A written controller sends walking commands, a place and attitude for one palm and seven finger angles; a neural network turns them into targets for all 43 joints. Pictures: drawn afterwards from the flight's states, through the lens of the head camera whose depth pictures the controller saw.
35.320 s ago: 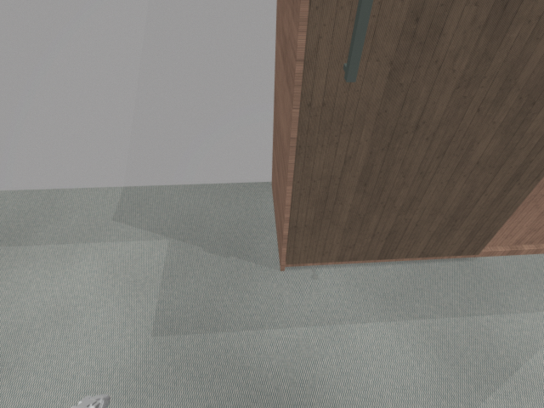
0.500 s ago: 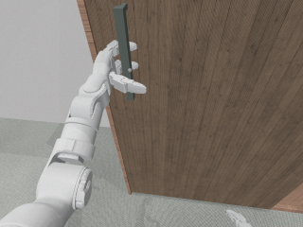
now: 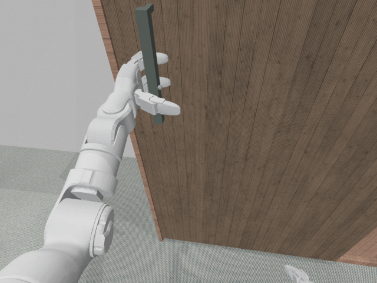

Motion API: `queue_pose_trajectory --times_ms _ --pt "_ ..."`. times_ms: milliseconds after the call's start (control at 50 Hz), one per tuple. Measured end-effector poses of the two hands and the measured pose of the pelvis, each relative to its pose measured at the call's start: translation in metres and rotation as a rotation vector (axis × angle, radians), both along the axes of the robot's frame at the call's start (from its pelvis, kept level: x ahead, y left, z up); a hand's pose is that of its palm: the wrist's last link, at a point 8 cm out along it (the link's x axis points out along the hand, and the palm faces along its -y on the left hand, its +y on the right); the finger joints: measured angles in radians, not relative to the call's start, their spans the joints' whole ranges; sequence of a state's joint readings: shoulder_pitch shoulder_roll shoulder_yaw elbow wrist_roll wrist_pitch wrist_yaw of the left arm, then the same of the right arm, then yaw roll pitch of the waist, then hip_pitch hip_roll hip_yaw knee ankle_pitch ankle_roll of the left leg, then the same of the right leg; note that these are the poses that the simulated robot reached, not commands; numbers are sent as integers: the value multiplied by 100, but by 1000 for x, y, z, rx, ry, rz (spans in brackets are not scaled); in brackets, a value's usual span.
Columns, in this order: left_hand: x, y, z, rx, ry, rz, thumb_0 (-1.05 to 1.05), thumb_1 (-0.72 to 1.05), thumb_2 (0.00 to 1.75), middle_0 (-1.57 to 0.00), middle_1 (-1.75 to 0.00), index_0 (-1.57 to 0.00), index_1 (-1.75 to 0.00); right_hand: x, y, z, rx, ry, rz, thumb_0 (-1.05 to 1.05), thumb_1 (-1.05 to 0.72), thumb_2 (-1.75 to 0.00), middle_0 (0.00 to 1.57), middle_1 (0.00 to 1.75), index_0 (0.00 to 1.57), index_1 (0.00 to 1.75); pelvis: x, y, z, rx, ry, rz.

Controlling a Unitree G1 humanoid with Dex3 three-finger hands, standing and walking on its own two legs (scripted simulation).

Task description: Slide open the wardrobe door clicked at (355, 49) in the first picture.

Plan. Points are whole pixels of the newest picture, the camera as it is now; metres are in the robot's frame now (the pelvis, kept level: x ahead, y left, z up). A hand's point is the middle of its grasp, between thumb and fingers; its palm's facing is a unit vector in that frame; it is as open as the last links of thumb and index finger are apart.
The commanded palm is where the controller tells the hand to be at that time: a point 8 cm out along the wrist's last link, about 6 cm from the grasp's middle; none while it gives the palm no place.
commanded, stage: slide the fingers in behind the handle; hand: left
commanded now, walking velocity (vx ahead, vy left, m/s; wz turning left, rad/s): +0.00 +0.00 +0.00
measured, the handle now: (155, 70) +0.49 +0.09 +0.25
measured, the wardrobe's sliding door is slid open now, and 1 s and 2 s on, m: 0.00 0.00 0.00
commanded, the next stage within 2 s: grip the handle and tug to test in 0.22 s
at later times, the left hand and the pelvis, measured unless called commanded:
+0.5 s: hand (159, 85) +0.43 +0.07 +0.24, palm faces -0.12 -0.99 +0.01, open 13.3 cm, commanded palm +0.41 +0.13 +0.24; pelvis +0.01 +0.01 +0.00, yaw -1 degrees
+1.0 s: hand (154, 90) +0.43 +0.08 +0.23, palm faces -0.11 -0.99 +0.00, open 6.6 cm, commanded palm +0.41 +0.13 +0.24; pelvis +0.01 +0.02 +0.00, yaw +0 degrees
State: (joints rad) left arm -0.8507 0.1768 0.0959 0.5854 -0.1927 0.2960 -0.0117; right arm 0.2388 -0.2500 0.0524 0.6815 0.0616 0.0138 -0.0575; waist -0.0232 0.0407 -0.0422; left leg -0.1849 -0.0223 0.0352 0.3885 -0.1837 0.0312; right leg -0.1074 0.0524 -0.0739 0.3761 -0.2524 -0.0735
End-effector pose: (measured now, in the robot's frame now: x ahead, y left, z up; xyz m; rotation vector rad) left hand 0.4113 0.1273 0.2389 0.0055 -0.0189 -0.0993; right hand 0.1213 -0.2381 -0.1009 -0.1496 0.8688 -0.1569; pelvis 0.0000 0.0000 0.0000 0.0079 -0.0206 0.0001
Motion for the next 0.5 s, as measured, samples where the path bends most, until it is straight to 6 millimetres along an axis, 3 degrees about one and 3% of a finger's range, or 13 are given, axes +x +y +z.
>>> queue_pose_trajectory --times_ms 380,500 --pt "10 -2 -3 -6 -1 -17 -1 -50 30 -30 -120 -30 -120 1 2 1 -3 -1 -14 1 -90 -90 20 30 20 30 4 4 0 -1 11 -8" --pt "9 2 -2 -15 -18 -17 -1 -39 34 -32 -121 -31 -121 2 5 1 5 0 -21 1 -90 -90 20 30 20 30 8 7 0 -1 9 -16"
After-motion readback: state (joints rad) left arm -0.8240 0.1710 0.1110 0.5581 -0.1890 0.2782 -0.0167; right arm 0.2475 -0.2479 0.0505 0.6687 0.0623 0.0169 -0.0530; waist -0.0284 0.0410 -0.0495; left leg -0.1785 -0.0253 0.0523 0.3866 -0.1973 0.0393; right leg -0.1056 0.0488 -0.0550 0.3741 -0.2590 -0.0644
